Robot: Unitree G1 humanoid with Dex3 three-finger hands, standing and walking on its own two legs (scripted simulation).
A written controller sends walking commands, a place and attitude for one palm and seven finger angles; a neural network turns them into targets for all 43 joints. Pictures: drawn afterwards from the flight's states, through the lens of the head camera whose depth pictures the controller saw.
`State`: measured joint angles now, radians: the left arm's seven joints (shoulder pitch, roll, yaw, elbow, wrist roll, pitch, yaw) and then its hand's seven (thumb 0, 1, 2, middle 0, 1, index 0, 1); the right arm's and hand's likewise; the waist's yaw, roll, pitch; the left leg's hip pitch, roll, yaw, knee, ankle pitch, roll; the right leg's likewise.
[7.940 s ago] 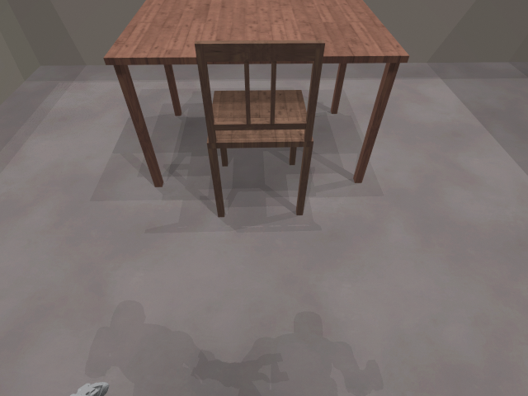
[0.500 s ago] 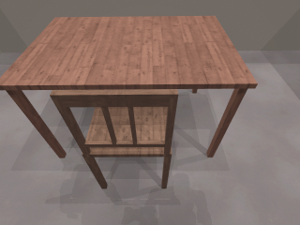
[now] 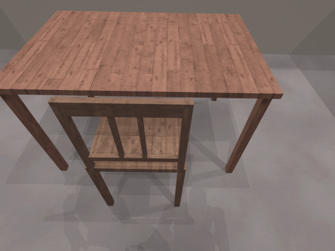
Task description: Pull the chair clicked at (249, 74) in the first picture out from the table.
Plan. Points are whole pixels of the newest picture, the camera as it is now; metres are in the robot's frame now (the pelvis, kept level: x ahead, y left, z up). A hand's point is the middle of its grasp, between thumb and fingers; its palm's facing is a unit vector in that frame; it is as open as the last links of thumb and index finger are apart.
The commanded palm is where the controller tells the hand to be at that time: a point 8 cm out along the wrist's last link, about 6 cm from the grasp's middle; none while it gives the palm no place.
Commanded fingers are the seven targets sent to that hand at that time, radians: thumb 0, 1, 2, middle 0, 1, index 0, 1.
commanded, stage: come to a stop and stand still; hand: left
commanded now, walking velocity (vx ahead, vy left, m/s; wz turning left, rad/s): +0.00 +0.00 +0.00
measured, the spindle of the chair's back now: (116, 137) +0.49 +0.21 -0.10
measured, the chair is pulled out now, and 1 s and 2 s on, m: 0.00 0.00 0.00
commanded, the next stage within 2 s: look again from close up in 0.44 s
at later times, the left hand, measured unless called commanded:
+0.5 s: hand out of the picture +0.02 +0.16 -0.17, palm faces +0.02 -0.98 -0.19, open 7.4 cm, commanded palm none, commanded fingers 0.00 0.90 0.90 -0.20 -0.30 -0.20 -0.30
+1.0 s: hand out of the picture +0.01 +0.14 -0.17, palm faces +0.04 -0.98 -0.19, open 7.4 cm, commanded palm none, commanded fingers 0.00 0.90 0.90 -0.20 -0.30 -0.20 -0.30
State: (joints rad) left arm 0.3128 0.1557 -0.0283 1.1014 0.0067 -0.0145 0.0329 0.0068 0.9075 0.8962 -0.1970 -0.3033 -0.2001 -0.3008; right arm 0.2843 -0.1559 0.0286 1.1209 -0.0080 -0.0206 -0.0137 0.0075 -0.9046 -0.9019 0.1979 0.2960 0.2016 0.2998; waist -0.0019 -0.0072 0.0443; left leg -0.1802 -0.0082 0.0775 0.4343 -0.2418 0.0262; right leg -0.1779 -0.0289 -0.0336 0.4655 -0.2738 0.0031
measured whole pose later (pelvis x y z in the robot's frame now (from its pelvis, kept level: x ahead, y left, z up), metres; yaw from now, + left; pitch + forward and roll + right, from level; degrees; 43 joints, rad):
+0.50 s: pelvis +0.02 -0.01 +0.00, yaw +0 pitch -1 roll +1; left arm 0.28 0.16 -0.02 1.11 0.01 -0.03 0.04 0.01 0.91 0.90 -0.20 -0.30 -0.20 -0.30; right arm 0.25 -0.15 0.02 1.15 -0.01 -0.02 -0.03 0.01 -0.92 -0.90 0.20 0.30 0.20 0.30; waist 0.00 -0.01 0.03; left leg -0.14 0.01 0.06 0.41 -0.26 0.00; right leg -0.14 -0.01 -0.05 0.44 -0.29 -0.01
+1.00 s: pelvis +0.02 -0.02 +0.00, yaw +1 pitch -1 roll +1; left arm 0.30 0.14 -0.01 1.12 0.01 -0.03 0.04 0.00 0.91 0.90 -0.20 -0.30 -0.20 -0.30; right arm 0.27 -0.14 0.03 1.16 -0.01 -0.02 -0.03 0.01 -0.92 -0.90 0.20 0.30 0.20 0.30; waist 0.00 -0.01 0.02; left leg -0.12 0.01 0.05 0.39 -0.25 -0.01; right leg -0.11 0.00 -0.06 0.42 -0.30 -0.03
